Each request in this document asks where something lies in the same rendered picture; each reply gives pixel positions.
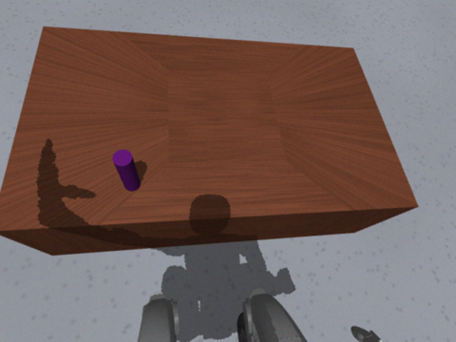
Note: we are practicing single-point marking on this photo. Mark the right robot hand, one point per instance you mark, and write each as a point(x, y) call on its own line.
point(363, 335)

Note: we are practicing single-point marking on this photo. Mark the can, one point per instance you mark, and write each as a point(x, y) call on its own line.
point(125, 166)

